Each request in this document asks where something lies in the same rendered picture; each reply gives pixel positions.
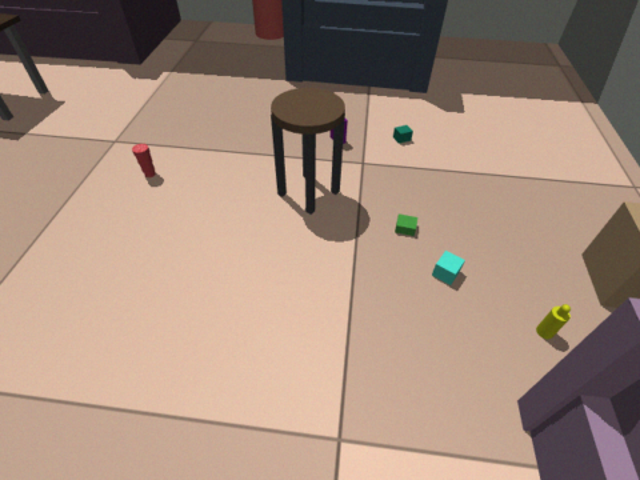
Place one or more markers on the stool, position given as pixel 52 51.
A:
pixel 308 111

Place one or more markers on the sofa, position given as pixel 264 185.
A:
pixel 122 31

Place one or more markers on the armchair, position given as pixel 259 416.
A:
pixel 375 43
pixel 584 414

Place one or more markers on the coffee table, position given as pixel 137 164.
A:
pixel 7 22

